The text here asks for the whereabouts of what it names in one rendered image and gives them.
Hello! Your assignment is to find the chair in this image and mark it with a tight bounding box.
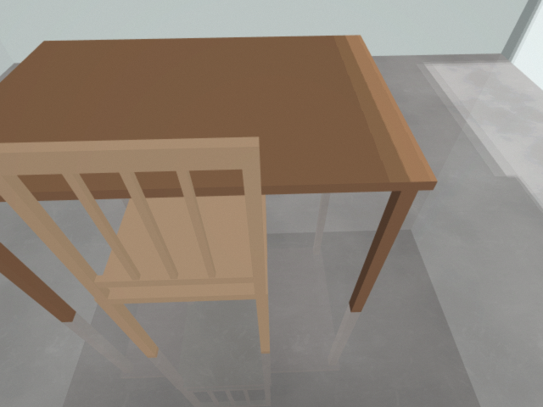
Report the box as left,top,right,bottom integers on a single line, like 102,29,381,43
0,137,270,358

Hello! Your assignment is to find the table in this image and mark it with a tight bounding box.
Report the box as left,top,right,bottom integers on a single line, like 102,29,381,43
0,35,438,322

